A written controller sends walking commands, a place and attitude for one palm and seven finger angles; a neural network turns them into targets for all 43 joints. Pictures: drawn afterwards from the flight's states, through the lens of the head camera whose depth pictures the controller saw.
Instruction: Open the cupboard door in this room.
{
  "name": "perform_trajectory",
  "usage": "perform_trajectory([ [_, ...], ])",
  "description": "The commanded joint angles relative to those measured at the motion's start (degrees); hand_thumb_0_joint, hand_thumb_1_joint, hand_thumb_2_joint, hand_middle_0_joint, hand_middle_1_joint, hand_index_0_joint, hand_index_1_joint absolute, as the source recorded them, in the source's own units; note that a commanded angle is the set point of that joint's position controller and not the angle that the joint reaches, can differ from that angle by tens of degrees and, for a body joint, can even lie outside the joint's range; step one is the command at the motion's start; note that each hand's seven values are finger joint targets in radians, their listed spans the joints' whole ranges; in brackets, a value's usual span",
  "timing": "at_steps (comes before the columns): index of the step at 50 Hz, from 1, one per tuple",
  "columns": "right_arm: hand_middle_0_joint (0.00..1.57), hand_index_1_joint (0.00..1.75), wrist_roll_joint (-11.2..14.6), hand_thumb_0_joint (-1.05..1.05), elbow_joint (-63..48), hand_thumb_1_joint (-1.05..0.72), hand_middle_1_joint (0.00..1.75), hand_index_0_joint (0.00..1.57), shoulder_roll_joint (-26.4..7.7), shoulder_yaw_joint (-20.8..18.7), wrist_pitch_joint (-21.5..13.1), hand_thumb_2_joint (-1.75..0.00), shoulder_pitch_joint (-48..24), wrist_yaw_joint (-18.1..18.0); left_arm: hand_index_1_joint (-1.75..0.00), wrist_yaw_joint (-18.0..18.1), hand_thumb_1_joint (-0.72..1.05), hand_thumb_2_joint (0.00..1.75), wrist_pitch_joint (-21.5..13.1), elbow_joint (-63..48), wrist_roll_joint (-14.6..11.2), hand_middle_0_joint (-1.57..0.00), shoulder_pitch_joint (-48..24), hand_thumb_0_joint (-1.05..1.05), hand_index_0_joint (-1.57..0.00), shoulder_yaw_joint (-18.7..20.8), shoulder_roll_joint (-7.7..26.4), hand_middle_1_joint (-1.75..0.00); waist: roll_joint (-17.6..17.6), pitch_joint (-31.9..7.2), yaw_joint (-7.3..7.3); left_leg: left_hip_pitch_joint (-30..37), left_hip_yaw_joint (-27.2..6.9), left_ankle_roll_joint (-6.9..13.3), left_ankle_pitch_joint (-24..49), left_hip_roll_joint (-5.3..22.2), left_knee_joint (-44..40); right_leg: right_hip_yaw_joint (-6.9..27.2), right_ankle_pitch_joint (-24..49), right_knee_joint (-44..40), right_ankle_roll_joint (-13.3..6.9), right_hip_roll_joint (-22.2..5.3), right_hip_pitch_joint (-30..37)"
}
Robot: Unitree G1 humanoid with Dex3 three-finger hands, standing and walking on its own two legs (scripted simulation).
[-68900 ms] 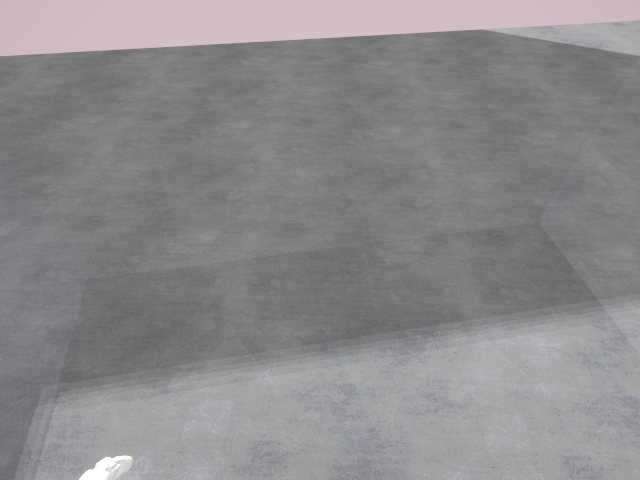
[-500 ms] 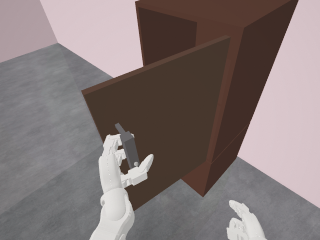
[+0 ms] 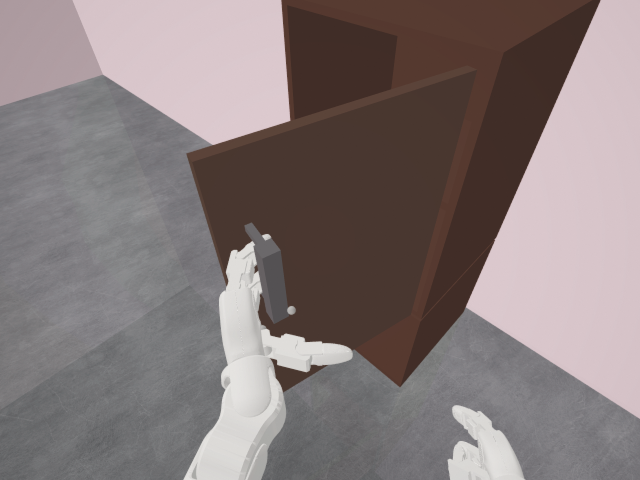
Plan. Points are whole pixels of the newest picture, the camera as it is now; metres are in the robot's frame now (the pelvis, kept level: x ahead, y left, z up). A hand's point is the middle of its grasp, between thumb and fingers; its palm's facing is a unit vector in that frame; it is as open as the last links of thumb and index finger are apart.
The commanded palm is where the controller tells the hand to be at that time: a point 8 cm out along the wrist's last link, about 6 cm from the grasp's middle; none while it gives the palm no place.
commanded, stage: slide the hand sideways off the handle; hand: left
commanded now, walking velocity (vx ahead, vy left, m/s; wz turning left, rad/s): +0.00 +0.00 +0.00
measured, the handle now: (265, 273) +0.35 +0.10 +0.10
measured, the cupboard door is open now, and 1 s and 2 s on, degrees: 77 80 80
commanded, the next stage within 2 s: draw the hand back to the body in 1.28 s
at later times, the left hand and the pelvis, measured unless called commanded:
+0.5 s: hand (286, 347) +0.24 +0.06 +0.10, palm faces -0.09 -1.00 +0.02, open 16.4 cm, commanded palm +0.21 +0.11 +0.10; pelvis +0.00 +0.01 +0.00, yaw -2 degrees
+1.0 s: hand (237, 383) +0.20 +0.11 +0.09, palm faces -0.05 -1.00 -0.03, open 16.3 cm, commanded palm +0.18 +0.17 +0.10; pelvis +0.01 -0.01 -0.01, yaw -1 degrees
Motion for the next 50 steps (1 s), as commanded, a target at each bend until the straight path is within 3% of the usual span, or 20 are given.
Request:
perform_trajectory([
  [1,0.2,0.3,0.31,0.0,-9.86,-0.9,0.3,0.2,-4.75,-1.68,-2.27,-0.9,-9.76,-0.02,-0.3,1.75,-0.5,0.3,-2.09,-10.85,0.88,-0.15,-12.19,0.0,-0.15,1.3,-7.24,-0.3,-5.37,-8.17,1.45,8.64,-0.94,0.99,8.53,-0.72,-4.15,1.9,8.97,-9.43,-0.17,-1.31,-4.55],
  [4,0.2,0.3,0.32,0.0,-10.18,-0.9,0.3,0.2,-4.77,-1.76,-1.81,-0.9,-9.8,0.28,-0.3,1.95,-0.5,0.3,-1.39,-11.72,0.76,-0.15,-11.41,0.0,-0.15,1.55,-7.37,-0.3,-5.57,-9.56,1.64,8.84,-0.71,0.86,9.77,-0.55,-4.01,1.62,10.64,-8.86,-0.3,-1.08,-3.69],
  [5,0.2,0.3,0.34,0.0,-8.43,-0.9,0.3,0.2,-7.1,-1.58,-1.43,-0.9,-5.0,0.96,-0.3,-10.47,-0.5,0.3,-4.58,-10.12,5.48,-0.15,-11.61,0.0,-0.15,-10.47,-2.52,-0.3,-9.38,-3.41,-4.36,9.64,-1.24,1.75,10.92,-0.9,-5.18,3.44,15.81,-7.97,0.47,-1.05,-6.61],
  [6,0.2,0.3,1.5,0.0,-10.73,-0.9,0.3,0.2,-6.64,-2.4,-1.6,-0.9,-3.79,0.58,-0.3,-17.24,-0.5,0.3,-7.87,-15.56,2.88,-0.15,-13.38,0.0,-0.15,-4.72,2.96,-0.3,-5.53,-9.01,-1.96,9.42,-0.97,1.78,11.76,-0.63,-5.48,3.55,18.11,-6.09,0.15,-1.03,-4.46],
  [7,0.2,0.3,1.77,0.0,-11.47,-0.9,0.3,0.2,-6.64,-2.13,-1.78,-0.9,-3.66,-0.06,-0.3,-21.46,-0.5,0.3,-9.78,-16.38,1.95,-0.15,-12.21,0.0,-0.15,-4.48,4.88,-0.3,-4.19,-11.73,-1.05,9.86,-0.73,2.13,13.35,-0.92,-4.89,4.08,20.95,-4.99,-0.12,-1.17,-2.69],
  [8,0.2,0.3,2.01,0.0,-12.32,-0.9,0.3,0.2,-6.38,-1.81,-2.06,-0.9,-3.95,-0.53,-0.3,-24.98,-0.5,0.3,-10.95,-17.17,0.95,-0.15,-11.78,0.0,-0.15,-4.09,5.92,-0.3,-2.59,-12.69,-0.85,10.22,-0.63,2.13,13.16,-0.99,-4.81,3.96,21.3,-4.87,-0.17,-1.27,-2.45],
  [9,0.2,0.3,2.41,0.0,-12.65,-0.9,0.3,0.2,-6.19,-1.49,-2.66,-0.9,-3.53,-0.76,-0.3,-28.56,-0.5,0.3,-11.7,-17.04,-0.67,-0.15,-12.19,0.0,-0.15,-4.94,5.44,-0.3,-2.88,-12.08,-1.73,10.65,-0.72,2.24,12.77,-0.97,-4.71,3.59,20.94,-5.05,-0.03,-1.24,-3.14],
  [11,0.2,0.3,3.4,0.0,-14.11,-0.9,0.3,0.2,-5.95,-0.94,-3.98,-0.9,-3.73,-1.06,-0.3,-32.34,-0.5,0.3,-11.45,-16.44,-5.14,-0.15,-9.94,0.0,-0.15,-4.18,3.66,-0.3,-3.76,-8.92,-1.77,10.05,-1.46,1.91,9.13,-0.4,-5.58,2.42,15.93,-5.91,0.0,-0.51,-4.71],
  [13,0.2,0.3,3.98,0.0,-14.42,-0.9,0.3,0.2,-6.24,-0.68,-5.41,-0.9,-4.98,-1.48,-0.3,-32.0,-0.5,0.3,-10.22,-16.65,-8.92,-0.15,-9.19,0.0,-0.15,-1.23,2.94,-0.3,-4.56,-7.77,-1.16,9.31,-2.07,1.47,5.11,-0.29,-6.4,1.69,10.49,-7.13,0.2,-0.01,-5.74],
  [15,0.2,0.3,4.13,0.0,-14.91,-0.9,0.3,0.2,-6.4,-0.58,-6.53,-0.9,-5.86,-1.46,-0.3,-29.65,-0.5,0.3,-8.92,-17.15,-10.18,-0.15,-7.15,0.0,-0.15,1.08,3.03,-0.3,-5.66,-6.91,0.0,8.78,-2.5,1.19,2.8,-0.25,-7.4,1.2,6.96,-7.76,0.28,0.09,-5.76],
  [19,0.2,0.3,3.43,0.0,-15.27,-0.9,0.3,0.2,-6.64,-0.8,-7.22,-0.9,-4.81,-0.53,-0.3,-25.04,-0.5,0.3,-8.21,-19.18,-7.05,-0.15,-2.64,0.0,-0.15,2.83,4.56,-0.3,-7.54,-7.23,0.44,8.16,-1.92,1.28,4.0,-0.12,-7.36,1.25,7.52,-7.06,0.49,-0.04,-5.93],
  [20,0.2,0.3,3.24,0.0,-15.23,-0.9,0.3,0.2,-6.77,-0.97,-7.12,-0.9,-4.63,-0.3,-0.3,-24.44,-0.5,0.3,-8.45,-19.55,-5.67,-0.15,-1.11,0.0,-0.15,4.06,6.72,-0.3,-5.74,-7.15,1.11,7.99,-1.62,1.21,4.74,-0.15,-7.19,1.55,7.95,-6.69,0.18,-0.11,-5.5],
  [23,0.2,0.3,2.92,0.0,-16.17,-0.9,0.3,0.2,-6.4,-1.12,-7.23,-0.9,-3.98,0.53,-0.3,-23.73,-0.5,0.3,-9.71,-23.2,-3.53,-0.15,0.52,0.0,-0.15,2.56,6.54,-0.3,-4.12,-7.76,0.6,8.28,-1.19,1.33,6.0,-0.08,-6.26,1.73,9.38,-5.63,0.07,-0.22,-6.16],
  [24,0.2,0.3,2.87,0.0,-16.34,-0.9,0.3,0.2,-6.35,-1.09,-7.24,-0.9,-4.02,0.65,-0.3,-23.86,-0.5,0.3,-10.03,-24.15,-3.46,-0.15,2.35,0.0,-0.15,2.75,6.79,-0.3,-2.28,-8.18,0.98,8.5,-0.92,1.32,6.69,-0.07,-6.04,1.85,10.09,-5.38,-0.12,-0.17,-5.87],
  [34,0.2,0.3,3.12,0.0,-16.98,-0.9,0.3,0.2,-6.9,-0.8,-8.14,-0.9,-3.34,-0.81,-0.3,-28.46,-0.5,0.3,-10.69,-27.39,-7.81,-0.15,10.54,0.0,-0.15,8.91,11.35,-0.3,-5.75,-5.11,0.23,5.64,0.19,1.73,5.16,-0.65,-4.41,3.33,11.01,-7.32,1.04,-0.3,-5.92],
  [35,0.2,0.3,3.19,0.0,-16.95,-0.9,0.3,0.2,-6.87,-0.84,-8.52,-0.9,-3.23,-0.91,-0.3,-29.15,-0.5,0.3,-11.09,-28.3,-8.07,-0.15,11.15,0.0,-0.15,8.65,11.37,-0.3,-4.03,-5.35,0.55,5.9,0.15,1.71,5.78,-0.71,-4.26,3.47,11.59,-7.07,0.84,-0.28,-5.55],
  [41,0.2,0.3,3.54,0.0,-16.95,-0.9,0.3,0.2,-7.34,-1.23,-11.18,-0.9,-1.26,-1.42,-0.3,-33.42,-0.5,0.3,-13.79,-31.2,-10.48,-0.15,17.4,0.0,-0.15,10.81,13.43,-0.3,-2.67,-6.95,0.26,4.95,-0.01,1.84,7.87,-1.01,-2.44,3.64,16.04,-5.28,1.35,-0.43,-5.7],
  [45,0.2,0.3,3.59,0.0,-16.52,-0.9,0.3,0.2,-7.92,-1.49,-12.23,-0.9,-0.23,-1.98,-0.3,-35.15,-0.5,0.3,-14.21,-28.68,-11.62,-0.15,20.62,0.0,-0.15,14.46,16.01,-0.3,-6.23,-5.55,0.37,2.12,-0.24,1.8,6.29,-1.25,-1.33,4.84,15.11,-5.87,2.06,-0.82,-6.13],
  [48,0.2,0.3,3.86,0.0,-16.78,-0.9,0.3,0.2,-7.98,-1.6,-12.93,-0.9,-0.51,-2.39,-0.3,-36.12,-0.5,0.3,-14.62,-29.66,-12.28,-0.15,20.38,0.0,-0.15,15.66,16.58,-0.3,-4.95,-5.4,0.45,1.39,-0.04,1.76,5.46,-1.46,-0.98,5.37,13.46,-5.98,2.12,-1.09,-6.65],
  [50,0.2,0.3,3.91,0.0,-16.53,-0.9,0.3,0.2,-8.07,-1.81,-13.54,-0.9,-0.08,-2.61,-0.3,-36.56,-0.5,0.3,-14.93,-29.82,-13.15,-0.15,22.14,0.0,-0.15,17.65,17.85,-0.3,-6.16,-6.48,0.69,1.02,-0.17,1.78,5.86,-1.43,-0.23,6.12,14.68,-6.11,2.49,-1.31,-5.84],
])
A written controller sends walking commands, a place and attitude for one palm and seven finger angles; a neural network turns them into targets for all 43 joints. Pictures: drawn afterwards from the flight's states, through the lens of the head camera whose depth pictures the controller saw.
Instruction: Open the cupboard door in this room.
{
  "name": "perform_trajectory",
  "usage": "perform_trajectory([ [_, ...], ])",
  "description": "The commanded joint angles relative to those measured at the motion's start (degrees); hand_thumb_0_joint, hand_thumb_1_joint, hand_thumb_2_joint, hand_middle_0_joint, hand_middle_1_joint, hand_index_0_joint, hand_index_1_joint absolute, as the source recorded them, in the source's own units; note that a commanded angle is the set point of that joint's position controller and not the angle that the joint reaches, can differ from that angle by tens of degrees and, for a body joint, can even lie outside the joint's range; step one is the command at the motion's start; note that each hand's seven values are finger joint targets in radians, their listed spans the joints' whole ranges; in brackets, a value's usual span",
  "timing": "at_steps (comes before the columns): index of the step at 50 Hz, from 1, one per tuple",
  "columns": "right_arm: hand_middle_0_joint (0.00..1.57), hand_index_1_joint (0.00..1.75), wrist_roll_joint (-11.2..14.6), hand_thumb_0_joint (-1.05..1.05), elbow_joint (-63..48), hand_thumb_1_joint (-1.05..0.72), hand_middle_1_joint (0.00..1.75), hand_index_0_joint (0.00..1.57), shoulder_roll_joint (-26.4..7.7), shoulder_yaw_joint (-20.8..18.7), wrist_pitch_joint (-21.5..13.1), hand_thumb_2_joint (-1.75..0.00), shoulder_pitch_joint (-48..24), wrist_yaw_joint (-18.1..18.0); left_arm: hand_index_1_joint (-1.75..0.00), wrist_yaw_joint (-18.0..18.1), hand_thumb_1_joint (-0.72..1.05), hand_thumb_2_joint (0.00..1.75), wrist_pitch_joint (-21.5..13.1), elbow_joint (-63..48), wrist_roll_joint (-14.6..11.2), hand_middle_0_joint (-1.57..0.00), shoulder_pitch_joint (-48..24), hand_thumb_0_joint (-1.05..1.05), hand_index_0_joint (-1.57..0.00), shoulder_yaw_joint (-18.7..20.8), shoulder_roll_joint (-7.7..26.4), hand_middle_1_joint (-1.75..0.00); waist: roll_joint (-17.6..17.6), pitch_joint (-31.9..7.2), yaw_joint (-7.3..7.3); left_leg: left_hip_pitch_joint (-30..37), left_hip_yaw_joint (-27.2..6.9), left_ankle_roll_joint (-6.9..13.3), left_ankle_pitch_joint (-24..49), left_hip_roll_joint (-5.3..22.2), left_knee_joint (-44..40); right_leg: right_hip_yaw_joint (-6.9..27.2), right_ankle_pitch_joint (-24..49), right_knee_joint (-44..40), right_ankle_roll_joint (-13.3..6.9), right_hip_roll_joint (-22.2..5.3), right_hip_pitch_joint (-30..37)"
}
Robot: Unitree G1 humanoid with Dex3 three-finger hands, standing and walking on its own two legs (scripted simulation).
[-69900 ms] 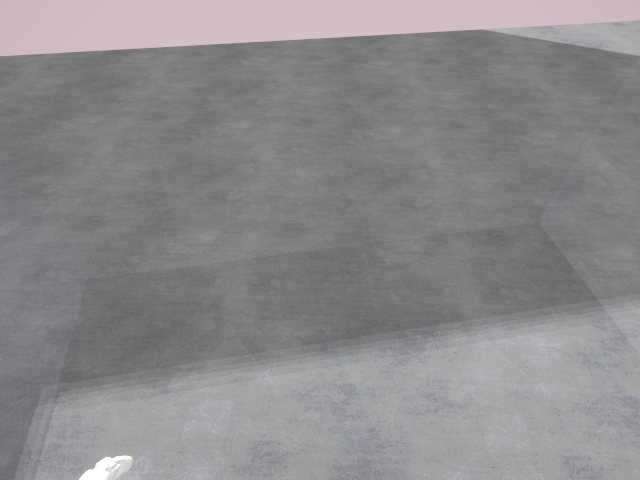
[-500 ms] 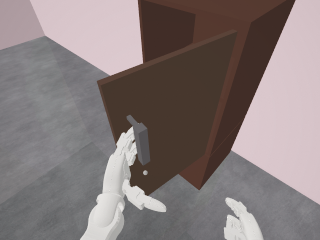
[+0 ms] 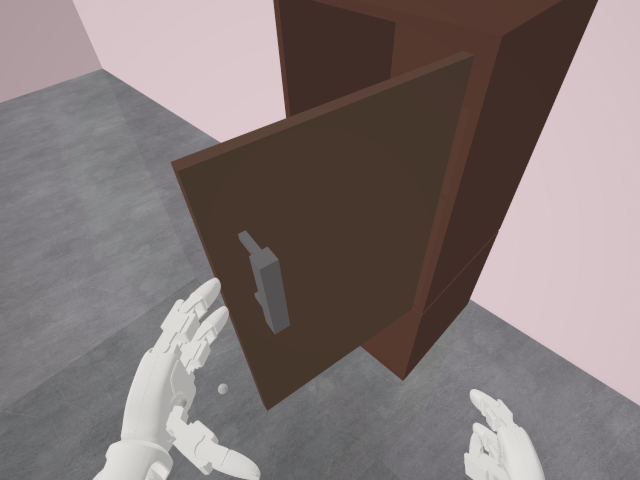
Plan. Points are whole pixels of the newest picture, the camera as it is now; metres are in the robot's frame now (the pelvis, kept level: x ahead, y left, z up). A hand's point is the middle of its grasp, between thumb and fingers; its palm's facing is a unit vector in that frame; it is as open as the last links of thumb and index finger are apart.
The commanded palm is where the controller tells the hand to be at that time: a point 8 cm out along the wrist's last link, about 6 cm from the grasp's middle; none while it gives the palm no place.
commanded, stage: slide the hand sideways off the handle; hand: left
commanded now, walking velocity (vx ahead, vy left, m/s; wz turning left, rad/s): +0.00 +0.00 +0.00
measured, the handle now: (262, 282) +0.32 +0.10 +0.10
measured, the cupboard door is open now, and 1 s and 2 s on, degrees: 80 80 80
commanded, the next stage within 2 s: draw the hand back to the body in 0.28 s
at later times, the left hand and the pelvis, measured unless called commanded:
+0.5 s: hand (182, 400) +0.18 +0.15 +0.10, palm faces -0.05 -1.00 -0.04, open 16.3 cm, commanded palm +0.15 +0.22 +0.11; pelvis +0.00 +0.01 -0.01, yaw +0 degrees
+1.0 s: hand (101, 385) +0.18 +0.22 +0.13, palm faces +0.15 -0.96 -0.24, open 15.6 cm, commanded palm +0.14 +0.27 +0.16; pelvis +0.00 +0.03 +0.01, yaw +0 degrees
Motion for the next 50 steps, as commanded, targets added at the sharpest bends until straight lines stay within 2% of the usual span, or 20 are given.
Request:
perform_trajectory([
  [1,0.2,0.3,0.6,0.0,-9.95,-0.9,0.3,0.2,-5.0,-2.24,-4.39,-0.9,-5.93,-0.77,-0.3,-1.18,-0.5,0.3,-4.96,-13.95,-2.3,-0.15,-2.37,0.0,-0.15,6.21,4.89,-0.3,-5.42,-5.64,0.14,4.42,-0.53,2.31,8.2,-1.93,-3.05,5.84,18.11,-9.7,2.99,-1.87,-0.99],
  [6,0.2,0.3,0.95,0.0,-9.88,-0.9,0.3,0.2,-4.9,-2.57,-5.39,-0.9,-5.41,-0.87,-0.3,-3.41,-0.5,0.3,-6.5,-15.57,-3.81,-0.15,2.03,0.0,-0.15,7.26,5.25,-0.3,-3.3,-6.92,0.31,4.52,-0.49,2.27,10.55,-2.06,-2.24,5.52,23.9,-8.04,3.35,-1.98,-0.19],
  [11,0.2,0.3,1.16,0.0,-9.3,-0.9,0.3,0.2,-5.33,-3.04,-5.48,-0.9,-5.27,-1.33,-0.3,-6.18,-0.5,0.3,-6.52,-13.44,-5.64,-0.15,5.44,0.0,-0.15,10.44,6.96,-0.3,-6.36,-5.03,0.11,2.25,-0.86,2.2,9.93,-2.09,-1.32,6.12,25.14,-8.02,4.06,-2.22,-0.86],
  [14,0.2,0.3,1.3,0.0,-9.63,-0.9,0.3,0.2,-5.58,-2.94,-6.15,-0.9,-5.2,-1.63,-0.3,-7.19,-0.5,0.3,-6.82,-14.38,-6.24,-0.15,2.61,0.0,-0.15,9.05,6.2,-0.3,-4.9,-3.35,-0.59,2.34,-1.1,2.27,8.79,-2.06,-1.55,5.01,20.88,-7.9,3.53,-1.6,-3.53],
  [19,0.2,0.3,1.23,0.0,-9.71,-0.9,0.3,0.2,-5.77,-2.93,-7.93,-0.9,-4.47,-1.89,-0.3,-6.55,-0.5,0.3,-7.97,-16.29,-6.04,-0.15,0.2,0.0,-0.15,7.1,5.41,-0.3,-3.56,-5.8,-0.67,3.75,-1.74,2.45,8.21,-1.92,-1.44,3.65,16.24,-6.97,2.67,-0.91,-5.23],
  [20,0.2,0.3,1.21,0.0,-9.34,-0.9,0.3,0.2,-5.89,-3.11,-7.96,-0.9,-4.39,-1.93,-0.3,-6.07,-0.5,0.3,-7.92,-16.23,-5.8,-0.15,0.36,0.0,-0.15,9.41,7.77,-0.3,-4.67,-6.31,-0.26,3.5,-1.83,2.51,8.42,-1.79,-1.4,3.69,16.09,-6.92,2.56,-0.75,-4.58],
  [21,0.2,0.3,1.34,0.0,-9.46,-0.9,0.3,0.2,-5.73,-3.15,-7.86,-0.9,-4.6,-2.0,-0.3,-5.83,-0.5,0.3,-7.75,-16.41,-5.55,-0.15,1.16,0.0,-0.15,10.18,8.19,-0.3,-2.88,-7.24,0.24,3.96,-1.61,2.47,8.41,-1.83,-1.76,3.66,15.54,-6.88,2.32,-0.76,-4.26],
  [24,0.2,0.3,1.53,0.0,-9.63,-0.9,0.3,0.2,-5.31,-2.76,-7.73,-0.9,-4.97,-2.12,-0.3,-4.98,-0.5,0.3,-6.24,-17.46,-5.17,-0.15,-0.11,0.0,-0.15,10.85,8.55,-0.3,-1.23,-6.99,0.54,4.77,-1.64,2.41,8.09,-1.7,-3.1,2.53,14.26,-6.78,1.96,-0.49,-3.95],
  [25,0.2,0.3,1.56,0.0,-9.2,-0.9,0.3,0.2,-5.36,-2.76,-7.48,-0.9,-5.17,-2.11,-0.3,-4.65,-0.5,0.3,-5.18,-15.99,-5.09,-0.15,0.95,0.0,-0.15,11.96,9.36,-0.3,-1.62,-6.7,0.87,4.56,-1.73,2.43,7.93,-1.54,-3.25,2.66,13.7,-7.29,1.89,-0.34,-3.54],
  [26,0.2,0.3,1.71,0.0,-9.49,-0.9,0.3,0.2,-5.22,-2.56,-7.3,-0.9,-5.44,-2.19,-0.3,-4.68,-0.5,0.3,-4.34,-15.74,-5.41,-0.15,0.99,0.0,-0.15,11.26,8.1,-0.3,-2.84,-5.81,0.53,4.48,-1.78,2.44,7.25,-1.44,-3.91,2.05,13.04,-7.56,2.02,-0.29,-3.72],
  [29,0.2,0.3,1.97,0.0,-9.6,-0.9,0.3,0.2,-5.42,-2.19,-7.34,-0.9,-6.29,-2.43,-0.3,-5.41,-0.5,0.3,-1.8,-16.46,-6.62,-0.15,0.91,0.0,-0.15,11.98,8.25,-0.3,-1.92,-5.11,0.99,5.34,-1.92,2.37,6.84,-1.28,-5.17,1.85,12.63,-8.63,1.97,-0.1,-3.08],
  [30,0.2,0.3,2.01,0.0,-9.19,-0.9,0.3,0.2,-5.57,-2.21,-7.34,-0.9,-6.4,-2.52,-0.3,-5.47,-0.5,0.3,-1.0,-15.74,-7.09,-0.15,0.96,0.0,-0.15,13.15,9.04,-0.3,-3.82,-5.02,0.93,5.12,-2.06,2.42,7.4,-1.22,-5.12,2.08,13.28,-9.08,2.01,-0.14,-2.02],
  [32,0.2,0.3,2.12,0.0,-9.47,-0.9,0.3,0.2,-5.57,-2.07,-7.58,-0.9,-6.43,-2.65,-0.3,-6.24,-0.5,0.3,0.11,-17.59,-7.44,-0.15,1.16,0.0,-0.15,13.21,9.17,-0.3,-2.64,-5.33,1.06,6.17,-1.88,2.45,8.53,-1.21,-5.64,1.65,14.94,-9.17,2.14,-0.1,-1.67],
  [39,0.2,0.3,2.2,0.0,-8.42,-0.9,0.3,0.2,-5.94,-1.84,-8.73,-0.9,-6.29,-2.47,-0.3,-7.36,-0.5,0.3,1.56,-21.03,-8.38,-0.15,0.75,0.0,-0.15,16.14,11.19,-0.3,-0.78,-4.93,1.4,8.72,-2.55,2.17,11.42,-1.03,-7.47,0.26,17.29,-9.52,1.74,0.55,-0.53],
  [44,0.2,0.3,2.38,0.0,-7.7,-0.9,0.3,0.2,-6.24,-1.77,-9.24,-0.9,-6.86,-2.65,-0.3,-8.3,-0.32,0.37,3.56,-20.73,-9.27,-0.16,-0.62,0.0,-0.16,18.04,12.06,-0.3,-0.55,-3.47,1.42,9.73,-3.01,2.06,10.01,-0.93,-9.06,-0.06,15.36,-11.17,1.71,0.65,-0.26],
  [45,0.2,0.3,1.82,0.0,-8.06,-0.9,0.3,0.2,-5.18,-1.46,-8.52,-0.9,-7.92,-3.98,-0.3,0.07,-0.29,0.39,2.99,-23.49,-0.51,-0.16,-1.63,0.0,-0.16,20.16,20.13,-0.3,-1.49,-0.95,3.36,10.06,-2.04,1.85,7.22,-0.81,-10.78,3.92,12.15,-16.55,1.0,-0.45,0.59],
  [46,0.2,0.3,1.0,0.0,-7.8,-0.9,0.3,0.2,-4.55,-1.02,-8.21,-0.9,-8.03,-4.57,-0.3,3.55,-0.26,0.4,3.27,-23.52,0.32,-0.16,-0.04,0.0,-0.16,17.45,15.11,-0.3,-1.04,1.27,2.02,11.08,-1.48,1.85,6.06,-1.12,-11.4,4.21,10.35,-18.54,1.08,-1.08,0.22],
  [47,0.2,0.3,0.89,0.0,-7.34,-0.9,0.3,0.2,-4.39,-1.0,-7.84,-0.9,-7.44,-4.69,-0.3,5.12,-0.22,0.42,3.97,-21.05,0.87,-0.16,2.52,0.0,-0.16,16.76,13.42,-0.3,-2.9,2.39,1.81,11.2,-1.73,1.76,5.58,-0.85,-11.78,3.62,9.55,-18.82,1.19,-1.2,0.02],
  [48,0.2,0.3,0.77,0.0,-6.91,-0.9,0.3,0.2,-4.46,-0.84,-7.3,-0.9,-7.47,-4.59,-0.3,6.27,-0.18,0.43,4.18,-21.76,1.95,-0.16,2.96,0.0,-0.16,15.84,12.64,-0.3,-0.91,2.39,1.77,12.21,-1.53,1.94,6.68,-0.71,-12.26,3.39,10.75,-18.94,1.18,-1.29,1.25],
  [50,0.2,0.3,0.43,0.0,-5.95,-0.9,0.3,0.2,-4.82,-0.92,-6.61,-0.9,-8.36,-4.58,-0.3,8.24,-0.12,0.47,4.28,-21.61,3.41,-0.16,1.93,0.0,-0.16,16.75,14.19,-0.3,-0.07,2.37,1.91,14.17,-1.51,1.98,7.53,-0.36,-14.01,3.16,11.24,-20.13,1.18,-1.22,2.98],
])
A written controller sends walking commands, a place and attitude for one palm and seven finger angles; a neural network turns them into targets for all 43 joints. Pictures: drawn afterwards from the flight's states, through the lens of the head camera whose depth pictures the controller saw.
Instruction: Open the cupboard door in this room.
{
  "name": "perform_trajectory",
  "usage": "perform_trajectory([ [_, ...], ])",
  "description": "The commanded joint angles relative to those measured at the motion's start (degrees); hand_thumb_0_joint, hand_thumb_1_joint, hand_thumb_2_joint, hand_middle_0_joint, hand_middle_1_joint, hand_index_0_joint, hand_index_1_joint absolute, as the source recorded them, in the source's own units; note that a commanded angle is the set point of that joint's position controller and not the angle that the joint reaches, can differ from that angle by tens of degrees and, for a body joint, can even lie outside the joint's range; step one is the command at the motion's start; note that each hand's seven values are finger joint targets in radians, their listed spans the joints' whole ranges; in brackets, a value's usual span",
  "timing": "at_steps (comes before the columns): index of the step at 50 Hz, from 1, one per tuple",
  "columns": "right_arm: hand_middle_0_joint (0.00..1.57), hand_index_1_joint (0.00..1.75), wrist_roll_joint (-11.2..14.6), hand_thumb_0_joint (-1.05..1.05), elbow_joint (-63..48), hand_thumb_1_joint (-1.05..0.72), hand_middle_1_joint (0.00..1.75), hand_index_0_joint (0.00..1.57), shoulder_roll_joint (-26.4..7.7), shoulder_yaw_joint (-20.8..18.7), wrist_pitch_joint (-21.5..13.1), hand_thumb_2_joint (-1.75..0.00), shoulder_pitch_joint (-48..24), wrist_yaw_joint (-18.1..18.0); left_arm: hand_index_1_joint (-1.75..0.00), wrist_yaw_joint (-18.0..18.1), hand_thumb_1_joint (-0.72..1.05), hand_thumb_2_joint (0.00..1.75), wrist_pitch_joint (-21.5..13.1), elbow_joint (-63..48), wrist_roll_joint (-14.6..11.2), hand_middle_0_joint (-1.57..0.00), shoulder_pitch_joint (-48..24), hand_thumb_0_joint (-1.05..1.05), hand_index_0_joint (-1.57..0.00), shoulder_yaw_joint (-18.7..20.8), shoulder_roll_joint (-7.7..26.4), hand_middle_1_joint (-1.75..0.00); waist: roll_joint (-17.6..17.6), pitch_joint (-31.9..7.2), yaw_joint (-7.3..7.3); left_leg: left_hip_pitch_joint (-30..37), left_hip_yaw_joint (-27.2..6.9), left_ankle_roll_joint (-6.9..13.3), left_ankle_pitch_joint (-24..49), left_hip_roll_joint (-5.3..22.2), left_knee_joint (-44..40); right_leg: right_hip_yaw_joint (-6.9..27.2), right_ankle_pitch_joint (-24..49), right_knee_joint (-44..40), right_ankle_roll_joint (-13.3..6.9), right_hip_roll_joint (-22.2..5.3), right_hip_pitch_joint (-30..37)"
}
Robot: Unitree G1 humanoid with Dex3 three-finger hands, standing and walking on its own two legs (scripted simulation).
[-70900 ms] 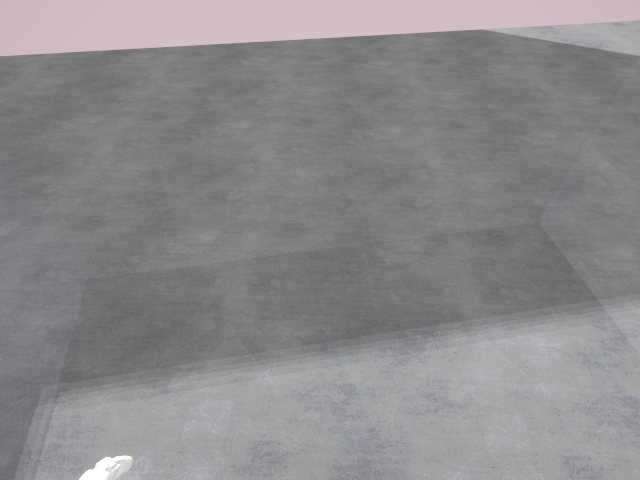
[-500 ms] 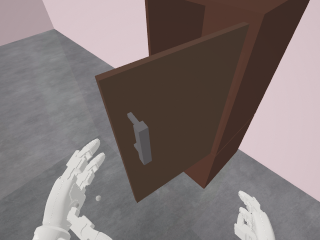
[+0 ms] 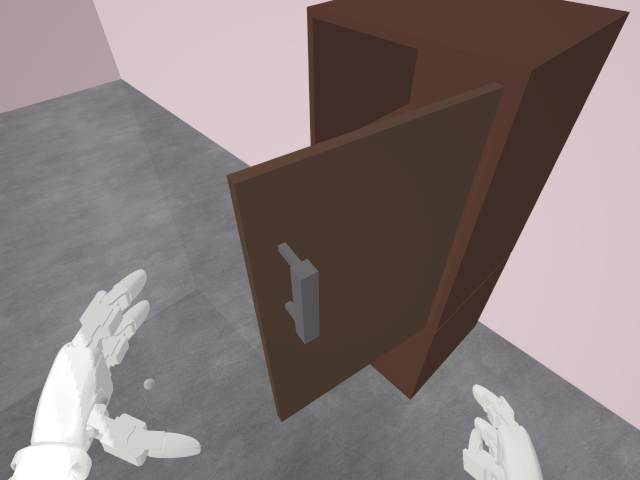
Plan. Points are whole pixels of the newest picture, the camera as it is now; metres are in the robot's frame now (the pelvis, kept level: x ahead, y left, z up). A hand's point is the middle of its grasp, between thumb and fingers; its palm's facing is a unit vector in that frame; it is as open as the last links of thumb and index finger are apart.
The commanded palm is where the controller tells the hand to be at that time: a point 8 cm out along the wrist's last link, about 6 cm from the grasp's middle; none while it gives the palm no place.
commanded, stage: draw the hand back to the body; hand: left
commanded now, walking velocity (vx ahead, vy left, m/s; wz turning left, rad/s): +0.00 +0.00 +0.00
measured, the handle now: (297, 293) +0.32 +0.07 +0.09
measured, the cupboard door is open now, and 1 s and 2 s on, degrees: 80 80 80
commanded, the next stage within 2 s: step back with the hand held close in 0.96 s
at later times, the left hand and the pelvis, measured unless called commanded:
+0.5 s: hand (99, 323) +0.21 +0.25 +0.16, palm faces +0.38 -0.84 -0.40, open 10.0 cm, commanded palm +0.17 +0.29 +0.18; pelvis +0.02 +0.00 +0.02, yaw -2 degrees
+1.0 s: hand (108, 310) +0.22 +0.24 +0.17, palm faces +0.41 -0.82 -0.41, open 7.4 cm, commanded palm +0.17 +0.28 +0.19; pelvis +0.03 -0.02 +0.02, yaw -2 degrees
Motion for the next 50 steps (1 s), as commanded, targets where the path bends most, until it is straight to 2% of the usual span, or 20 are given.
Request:
perform_trajectory([
  [1,0.2,0.3,-0.57,0.0,-8.61,-0.9,0.3,0.2,-5.4,-2.0,-2.08,-0.9,-7.81,-0.74,-0.3,6.49,-0.08,0.48,-3.76,-12.87,3.32,-0.16,-3.87,0.0,-0.16,4.52,6.75,-0.3,-0.35,1.32,-0.27,8.93,-1.96,0.12,5.48,0.16,-10.18,2.64,6.59,-12.4,-0.63,-1.18,-3.84],
  [5,0.2,0.3,-1.19,0.0,-6.98,-0.9,0.3,0.2,-5.78,-2.16,-2.13,-0.9,-8.63,-1.03,-0.3,8.71,0.06,0.54,-4.54,-12.06,4.67,-0.17,-6.84,0.0,-0.17,6.44,8.86,-0.3,0.24,1.73,-0.18,11.83,-1.84,0.2,5.36,0.27,-13.12,2.67,6.14,-14.83,-0.65,-1.23,-1.52],
  [7,0.2,0.3,-1.34,0.0,-6.46,-0.9,0.3,0.2,-5.67,-2.12,-2.28,-0.9,-8.86,-0.8,-0.3,9.23,0.13,0.57,-5.14,-12.85,4.94,-0.17,-6.3,0.0,-0.17,7.06,8.86,-0.3,1.61,0.12,0.18,13.33,-2.07,0.15,7.39,0.39,-14.61,2.39,8.17,-14.44,-0.78,-1.25,0.81],
  [9,0.2,0.3,-1.47,0.0,-5.82,-0.9,0.3,0.2,-5.72,-2.18,-2.18,-0.9,-9.09,-0.49,-0.3,9.43,0.2,0.6,-5.32,-12.27,5.02,-0.18,-5.63,0.0,-0.18,7.6,8.68,-0.3,1.3,-0.53,0.42,14.66,-2.19,0.04,10.17,0.56,-15.54,2.18,10.54,-14.48,-0.8,-1.11,2.41],
  [10,0.2,0.3,-1.53,0.0,-5.3,-0.9,0.3,0.2,-5.89,-2.32,-1.99,-0.9,-9.33,-0.43,-0.3,9.61,0.23,0.62,-5.21,-10.83,5.11,-0.18,-5.54,0.0,-0.18,8.68,9.54,-0.3,0.04,-0.37,0.67,14.66,-2.08,0.01,10.76,0.64,-16.01,2.11,11.09,-14.95,-0.79,-1.06,3.43],
  [14,0.2,0.3,-1.54,0.0,-4.57,-0.9,0.3,0.2,-5.97,-2.77,-0.98,-0.9,-9.8,-0.13,-0.3,9.6,0.37,0.68,-5.21,-8.81,4.84,-0.18,-5.94,0.0,-0.18,10.33,9.49,-0.3,-2.31,1.03,0.64,15.65,-1.4,0.13,13.59,0.83,-17.02,2.11,14.06,-15.88,-0.52,-0.96,4.59],
  [16,0.2,0.3,-1.5,0.0,-4.39,-0.9,0.3,0.2,-6.18,-3.02,-0.52,-0.9,-9.87,0.07,-0.3,9.54,0.44,0.7,-5.48,-8.87,4.83,-0.18,-6.9,0.0,-0.18,11.09,9.89,-0.3,-1.94,0.77,0.61,16.38,-1.32,0.03,14.66,0.99,-17.47,2.37,14.95,-16.14,-0.55,-0.99,5.41],
  [18,0.2,0.3,-1.51,0.0,-4.17,-0.9,0.3,0.2,-6.15,-3.05,-0.18,-0.9,-9.89,0.35,-0.3,9.51,0.51,0.74,-5.7,-9.44,4.81,-0.19,-7.62,0.0,-0.19,12.14,10.41,-0.3,0.27,0.51,0.85,16.82,-1.41,-0.19,16.36,0.97,-17.84,2.27,16.09,-16.0,-0.64,-0.96,6.26],
  [20,0.2,0.3,-1.6,0.0,-3.79,-0.9,0.3,0.2,-6.33,-3.3,-0.02,-0.9,-10.16,0.33,-0.3,9.66,0.58,0.76,-5.74,-8.86,4.84,-0.19,-8.28,0.0,-0.19,13.93,11.97,-0.3,-0.5,0.25,1.14,17.31,-1.12,-0.13,17.26,0.98,-17.81,2.35,17.26,-16.49,-0.63,-0.9,6.93],
  [22,0.2,0.3,-1.49,0.0,-3.75,-0.9,0.3,0.2,-6.11,-3.39,0.37,-0.9,-10.07,0.46,-0.3,9.63,0.65,0.8,-5.83,-8.97,4.62,-0.19,-8.81,0.0,-0.19,14.49,11.88,-0.3,-0.46,0.33,1.0,17.65,-1.1,-0.15,18.33,1.04,-17.91,2.42,18.11,-16.52,-0.62,-0.89,7.08],
  [25,0.2,0.3,-1.5,0.0,-3.27,-0.9,0.3,0.2,-6.3,-3.62,0.46,-0.9,-10.12,0.62,-0.3,9.81,0.76,0.84,-5.94,-9.1,4.61,-0.19,-9.62,0.0,-0.19,16.85,13.8,-0.3,1.47,-0.65,1.38,18.44,-0.73,-0.23,21.03,1.01,-17.47,2.66,20.63,-16.6,-0.71,-0.94,8.12],
  [29,0.2,0.3,-1.35,0.0,-3.01,-0.9,0.3,0.2,-6.19,-3.93,0.84,-0.9,-9.77,0.83,-0.3,9.8,0.9,0.9,-6.02,-8.77,4.16,-0.2,-11.02,0.0,-0.2,18.44,14.3,-0.3,1.17,-1.16,1.09,19.44,-0.43,-0.22,23.07,1.06,-17.29,2.54,22.4,-16.57,-0.48,-0.99,8.07],
  [31,0.2,0.3,-1.4,0.0,-2.93,-0.9,0.3,0.2,-6.3,-4.02,1.22,-0.9,-9.87,0.91,-0.3,9.37,0.9,0.9,-5.6,-6.51,4.07,-0.2,-9.5,0.0,-0.2,16.54,12.03,-0.3,0.33,0.32,0.89,19.2,-0.1,-0.08,23.83,1.1,-17.3,2.47,23.41,-16.77,-0.29,-1.03,7.79],
  [33,0.2,0.3,-1.39,0.0,-3.19,-0.9,0.3,0.2,-6.42,-4.26,1.62,-0.9,-9.86,1.2,-0.3,9.06,0.9,0.9,-5.28,-5.76,4.0,-0.2,-9.01,0.0,-0.2,15.81,11.33,-0.3,-0.93,0.39,0.84,19.24,0.22,0.15,23.93,1.03,-17.29,2.46,24.19,-16.78,-0.04,-1.07,7.65],
  [37,0.2,0.3,-1.44,0.0,-3.45,-0.9,0.3,0.2,-6.55,-4.58,2.26,-0.9,-10.14,1.17,-0.3,8.92,0.9,0.9,-5.36,-6.36,4.02,-0.2,-9.19,0.0,-0.2,16.54,12.53,-0.3,-2.35,-1.13,1.15,19.52,0.67,0.55,24.63,0.76,-16.86,2.89,26.53,-16.79,0.14,-1.23,8.54],
  [40,0.2,0.3,-1.48,0.0,-3.36,-0.9,0.3,0.2,-6.54,-4.49,2.23,-0.9,-10.3,0.94,-0.3,9.12,0.9,0.9,-5.63,-8.14,4.16,-0.2,-10.92,0.0,-0.2,17.93,14.67,-0.3,-0.85,-2.22,1.32,19.68,0.76,0.47,24.24,0.47,-16.57,3.12,27.0,-17.01,0.0,-1.46,9.38],
  [46,0.2,0.3,-1.4,0.0,-3.06,-0.9,0.3,0.2,-5.95,-4.22,1.61,-0.9,-10.51,0.71,-0.3,9.32,0.9,0.9,-6.06,-9.05,4.07,-0.2,-10.69,0.0,-0.2,17.83,14.33,-0.3,1.88,-1.4,1.12,20.13,1.04,0.41,23.06,0.3,-16.35,3.46,26.5,-17.64,-0.02,-1.55,8.36],
  [50,0.2,0.3,-1.35,0.0,-2.69,-0.9,0.3,0.2,-6.18,-4.37,1.69,-0.9,-10.53,0.88,-0.3,9.11,0.9,0.9,-5.78,-6.7,3.91,-0.2,-9.83,0.0,-0.2,17.24,13.42,-0.3,-0.8,0.13,1.06,19.67,0.9,0.37,22.95,0.5,-16.72,3.02,26.31,-17.74,0.07,-1.32,8.11],
])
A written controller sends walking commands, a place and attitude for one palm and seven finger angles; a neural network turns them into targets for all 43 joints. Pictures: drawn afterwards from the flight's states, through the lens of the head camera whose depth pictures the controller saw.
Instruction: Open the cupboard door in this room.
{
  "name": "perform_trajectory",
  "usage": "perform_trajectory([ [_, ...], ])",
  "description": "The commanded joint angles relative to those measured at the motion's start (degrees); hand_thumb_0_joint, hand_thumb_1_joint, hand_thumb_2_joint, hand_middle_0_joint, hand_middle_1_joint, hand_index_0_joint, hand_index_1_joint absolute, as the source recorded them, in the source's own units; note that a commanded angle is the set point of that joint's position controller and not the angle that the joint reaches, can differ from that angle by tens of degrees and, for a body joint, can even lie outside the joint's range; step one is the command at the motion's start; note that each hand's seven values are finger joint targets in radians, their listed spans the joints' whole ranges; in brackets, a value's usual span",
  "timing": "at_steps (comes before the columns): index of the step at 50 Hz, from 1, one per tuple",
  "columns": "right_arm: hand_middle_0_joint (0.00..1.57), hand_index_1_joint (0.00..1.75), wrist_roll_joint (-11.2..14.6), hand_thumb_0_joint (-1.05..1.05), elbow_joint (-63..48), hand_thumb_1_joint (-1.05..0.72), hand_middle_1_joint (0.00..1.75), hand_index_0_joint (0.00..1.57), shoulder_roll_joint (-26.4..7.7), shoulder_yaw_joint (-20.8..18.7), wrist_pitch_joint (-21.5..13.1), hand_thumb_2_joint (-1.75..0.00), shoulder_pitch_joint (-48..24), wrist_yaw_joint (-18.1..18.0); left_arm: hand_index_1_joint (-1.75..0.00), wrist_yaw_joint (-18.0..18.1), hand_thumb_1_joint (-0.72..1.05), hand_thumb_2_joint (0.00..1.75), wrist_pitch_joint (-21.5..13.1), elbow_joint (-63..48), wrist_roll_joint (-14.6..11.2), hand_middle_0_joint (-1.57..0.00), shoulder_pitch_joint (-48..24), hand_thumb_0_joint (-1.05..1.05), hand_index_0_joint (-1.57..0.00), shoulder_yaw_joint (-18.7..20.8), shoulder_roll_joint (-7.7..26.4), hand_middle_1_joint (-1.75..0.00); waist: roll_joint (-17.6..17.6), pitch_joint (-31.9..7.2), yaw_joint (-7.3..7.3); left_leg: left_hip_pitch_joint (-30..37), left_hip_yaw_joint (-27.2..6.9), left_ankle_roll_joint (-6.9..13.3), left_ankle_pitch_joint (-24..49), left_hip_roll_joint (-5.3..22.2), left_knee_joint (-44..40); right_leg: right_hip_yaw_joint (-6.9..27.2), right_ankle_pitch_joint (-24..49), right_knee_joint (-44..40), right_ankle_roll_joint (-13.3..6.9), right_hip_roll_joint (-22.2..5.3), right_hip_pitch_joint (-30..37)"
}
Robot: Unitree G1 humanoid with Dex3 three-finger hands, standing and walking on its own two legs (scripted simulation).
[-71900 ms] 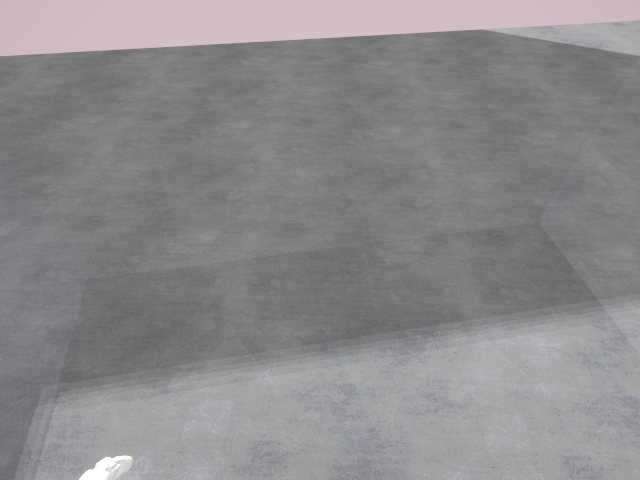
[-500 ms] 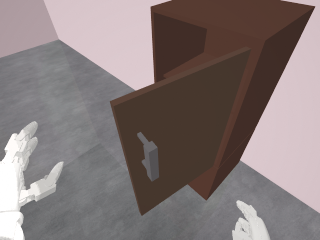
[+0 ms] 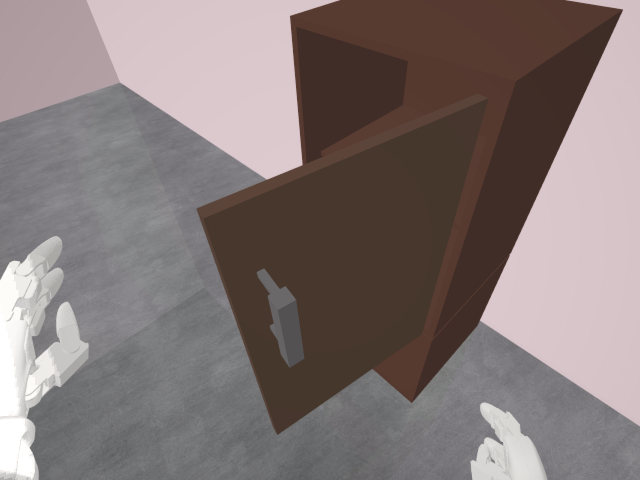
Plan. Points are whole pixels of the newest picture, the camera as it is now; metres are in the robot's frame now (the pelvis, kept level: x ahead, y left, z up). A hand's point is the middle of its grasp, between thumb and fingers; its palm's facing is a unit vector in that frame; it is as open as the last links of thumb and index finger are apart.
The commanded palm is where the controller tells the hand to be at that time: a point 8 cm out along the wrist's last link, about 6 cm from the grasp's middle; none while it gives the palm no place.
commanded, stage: step back with the hand held close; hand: left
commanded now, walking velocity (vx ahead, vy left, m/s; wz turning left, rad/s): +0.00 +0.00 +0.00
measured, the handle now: (279, 318) +0.29 +0.09 +0.07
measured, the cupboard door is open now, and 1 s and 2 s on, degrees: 80 80 80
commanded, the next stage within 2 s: stop stepping back and stand still in 1.00 s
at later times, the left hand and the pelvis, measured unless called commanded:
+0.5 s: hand (46, 382) +0.15 +0.27 +0.15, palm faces +0.31 -0.80 -0.52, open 7.4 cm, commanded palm +0.09 +0.32 +0.17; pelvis -0.06 +0.02 -0.01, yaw -1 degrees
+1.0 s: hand out of the picture +0.02 +0.33 +0.16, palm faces +0.50 -0.71 -0.50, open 7.4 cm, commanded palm -0.05 +0.36 +0.17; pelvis -0.16 +0.05 -0.02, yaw +6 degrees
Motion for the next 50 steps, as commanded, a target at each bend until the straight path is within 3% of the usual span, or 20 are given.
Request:
perform_trajectory([
  [1,0.2,0.3,0.27,0.0,-9.19,-0.9,0.3,0.2,-5.65,-2.01,-2.9,-0.9,-7.57,-0.21,-0.3,0.93,0.9,0.9,-4.11,-10.77,-0.32,-0.2,-3.89,0.0,-0.2,6.78,9.67,-0.3,-1.34,-3.39,-0.07,5.5,-0.72,1.62,17.52,0.27,-1.1,1.23,20.96,-2.96,1.11,-1.76,-5.13],
  [4,0.2,0.3,0.46,0.0,-9.28,-0.9,0.3,0.2,-5.86,-2.19,-2.66,-0.9,-7.92,-0.41,-0.3,0.97,0.9,0.9,-4.58,-12.35,-0.57,-0.2,-8.1,0.0,-0.2,8.52,11.99,-0.3,-2.91,-4.71,-0.13,5.67,-0.66,1.86,16.11,0.19,-1.19,1.52,20.11,-3.36,1.36,-1.86,-5.0],
  [5,0.2,0.3,1.2,0.0,-11.2,-0.9,0.3,0.2,-6.06,-1.56,-1.53,-0.9,-6.11,-0.22,-0.3,1.72,0.9,0.9,-7.42,-14.07,0.11,-0.2,-16.65,0.0,-0.2,17.7,21.93,-0.3,0.08,1.79,-2.51,2.25,-2.35,2.21,12.44,1.19,0.75,5.43,23.04,-6.15,1.32,-5.08,-11.03],
  [6,0.2,0.3,0.73,0.0,-9.7,-0.9,0.3,0.2,-5.88,-2.3,-0.99,-0.9,-7.18,-0.2,-0.3,0.81,0.9,0.9,-7.77,-9.56,-0.13,-0.2,-9.6,0.0,-0.2,13.74,16.51,-0.3,-5.57,-0.53,-2.34,1.2,-2.94,2.43,12.21,1.48,2.8,6.06,26.11,-5.7,1.59,-6.44,-10.56],
  [7,0.2,0.3,0.66,0.0,-9.86,-0.9,0.3,0.2,-5.95,-2.47,-0.31,-0.9,-7.53,-0.14,-0.3,0.34,0.9,0.9,-7.1,-7.52,0.12,-0.2,-4.17,0.0,-0.2,11.28,13.89,-0.3,-7.82,-1.42,-2.42,1.79,-2.12,2.68,13.3,1.31,3.86,6.41,30.87,-5.06,2.42,-6.99,-10.63],
  [9,0.2,0.3,0.88,0.0,-11.23,-0.9,0.3,0.2,-6.34,-2.88,1.03,-0.9,-6.95,0.17,-0.3,-0.17,0.9,0.9,-6.34,-7.76,0.35,-0.2,-0.32,0.0,-0.2,8.83,11.24,-0.3,-8.17,-4.59,-2.69,1.51,-0.98,2.56,16.29,1.45,4.91,4.95,36.15,-2.46,3.79,-7.34,-8.98],
  [12,0.2,0.3,1.11,0.0,-12.21,-0.9,0.3,0.2,-6.76,-3.37,2.24,-0.9,-6.54,0.21,-0.3,0.17,0.9,0.9,-6.15,-11.19,0.43,-0.2,2.19,0.0,-0.2,8.33,11.18,-0.3,-3.13,-8.94,-2.86,2.14,-0.88,2.31,21.08,2.78,4.42,4.47,34.87,0.14,3.86,-7.27,-8.25],
  [15,0.2,0.3,1.24,0.0,-12.89,-0.9,0.3,0.2,-6.79,-3.73,2.77,-0.9,-6.69,-0.37,-0.3,1.24,0.9,0.9,-6.6,-16.7,0.55,-0.2,1.88,0.0,-0.2,11.37,15.17,-0.3,-1.19,-11.3,-2.78,2.45,-1.53,2.27,25.23,3.79,4.23,4.03,33.58,2.01,3.28,-6.87,-8.06],
  [18,0.2,0.3,1.45,0.0,-14.11,-0.9,0.3,0.2,-6.12,-3.77,2.94,-0.9,-6.49,-0.66,-0.3,1.97,0.9,0.9,-6.94,-18.94,0.36,-0.2,2.74,0.0,-0.2,13.45,16.68,-0.3,-3.35,-11.94,-2.84,0.64,-2.42,2.01,25.34,4.43,4.19,4.49,31.12,3.38,2.54,-6.15,-8.27],
  [20,0.2,0.3,1.36,0.0,-14.01,-0.9,0.3,0.2,-6.23,-3.95,2.88,-0.9,-6.78,-1.05,-0.3,2.52,0.9,0.9,-7.34,-19.65,0.3,-0.2,3.23,0.0,-0.2,15.08,18.15,-0.3,-0.36,-11.44,-2.75,-1.31,-3.21,2.0,23.86,4.64,3.6,4.85,28.72,3.88,2.15,-6.19,-8.48],
  [25,0.2,0.3,1.18,0.0,-14.07,-0.9,0.3,0.2,-6.8,-4.31,1.96,-0.9,-5.88,-0.9,-0.3,2.79,0.9,0.9,-8.11,-17.21,0.15,-0.2,6.3,0.0,-0.2,14.29,15.56,-0.3,2.34,-8.45,-3.06,-7.93,-5.82,2.42,12.83,6.04,0.31,5.4,15.97,4.06,1.93,-4.71,-9.86],
  [29,0.2,0.3,1.18,0.0,-14.09,-0.9,0.3,0.2,-7.46,-4.17,0.77,-0.9,-4.81,-0.54,-0.3,3.07,0.9,0.9,-9.13,-15.96,0.8,-0.2,5.27,0.0,-0.2,12.76,13.68,-0.3,1.42,-3.57,-4.01,-16.31,-7.74,2.93,-8.93,6.53,-3.02,6.46,-0.03,2.57,1.33,-4.16,-12.23],
  [32,0.2,0.3,0.77,0.0,-14.14,-0.9,0.3,0.2,-7.9,-4.23,-0.36,-0.9,-4.57,-0.68,-0.3,3.46,0.9,0.9,-9.98,-16.3,1.74,-0.2,3.87,0.0,-0.2,12.52,13.29,-0.3,2.25,-1.58,-4.04,-22.4,-9.71,3.42,-18.98,7.35,-5.98,5.57,-9.78,3.6,1.1,-2.98,-11.89],
  [36,0.2,0.3,0.51,0.0,-13.87,-0.9,0.3,0.2,-7.45,-4.21,-1.93,-0.9,-4.15,-0.94,-0.3,4.01,0.9,0.9,-11.13,-19.81,2.18,-0.2,1.47,0.0,-0.2,13.41,14.56,-0.3,1.88,-3.88,-3.86,-21.78,-10.78,3.11,-19.39,7.01,-7.07,4.43,-8.95,5.65,0.48,-2.14,-10.93],
  [39,0.2,0.3,0.19,0.0,-13.06,-0.9,0.3,0.2,-7.13,-4.17,-3.21,-0.9,-3.61,-0.84,-0.3,4.47,0.9,0.9,-11.82,-21.61,2.21,-0.2,1.41,0.0,-0.2,13.99,15.04,-0.3,4.36,-6.39,-3.79,-19.24,-10.87,2.9,-17.59,7.14,-7.63,3.92,-5.63,7.72,0.51,-1.4,-10.82],
  [43,0.2,0.3,0.28,0.0,-12.34,-0.9,0.3,0.2,-7.36,-4.76,-3.96,-0.9,-3.53,-0.59,-0.3,4.41,0.9,0.9,-11.64,-19.7,2.46,-0.2,2.63,0.0,-0.2,14.58,13.88,-0.3,9.11,-6.77,-3.38,-29.41,-13.68,4.33,-26.83,11.25,-14.55,0.86,-6.05,18.31,0.9,2.05,-1.71],
  [46,0.2,0.3,0.37,0.0,-11.48,-0.9,0.3,0.2,-6.52,-5.1,-4.03,-0.9,-3.38,-0.04,-0.3,4.28,0.9,0.9,-11.56,-17.77,1.9,-0.2,3.59,0.0,-0.2,14.58,13.9,-0.3,6.01,-6.87,-3.48,-28.47,-12.69,4.03,-23.87,11.74,-12.79,0.82,-6.66,17.39,0.28,1.77,-3.14],
  [48,0.2,0.3,0.72,0.0,-11.16,-0.9,0.3,0.2,-6.14,-5.18,-4.0,-0.9,-4.29,0.29,-0.3,4.13,0.9,0.9,-11.33,-17.13,1.66,-0.2,3.26,0.0,-0.2,14.0,13.92,-0.3,0.52,-4.04,-3.77,-24.37,-7.59,2.08,-21.62,8.12,-4.21,4.63,-11.25,7.69,-1.51,-1.5,-11.79],
  [49,0.2,0.3,0.86,0.0,-10.77,-0.9,0.3,0.2,-5.63,-5.37,-3.83,-0.9,-4.13,0.47,-0.3,4.12,0.9,0.9,-11.52,-16.79,1.57,-0.2,3.45,0.0,-0.2,14.14,14.74,-0.3,-7.07,-2.78,-3.99,-16.91,-3.27,-0.44,-16.95,2.99,9.84,14.93,-19.33,-3.82,-4.27,-7.75,-24.08],
  [50,0.2,0.3,0.62,0.0,-8.93,-0.9,0.3,0.2,-5.87,-6.16,-3.5,-0.9,-2.58,0.87,-0.3,4.22,0.9,0.9,-11.93,-16.67,1.55,-0.2,2.87,0.0,-0.2,14.15,15.31,-0.3,-14.79,-3.07,-4.13,-7.05,-0.96,-2.92,-10.29,-1.9,30.16,28.65,-24.48,-13.75,-9.54,-18.86,-38.38],
])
